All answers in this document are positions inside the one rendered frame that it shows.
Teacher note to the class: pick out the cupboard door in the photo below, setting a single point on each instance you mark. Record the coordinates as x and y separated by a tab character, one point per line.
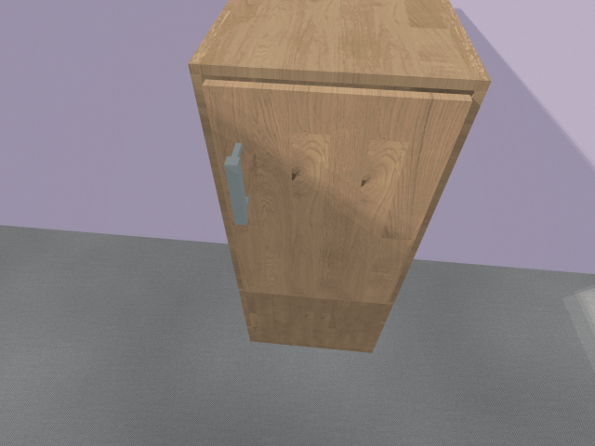
339	181

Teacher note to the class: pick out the handle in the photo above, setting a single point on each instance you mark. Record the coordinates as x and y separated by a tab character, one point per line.
236	186

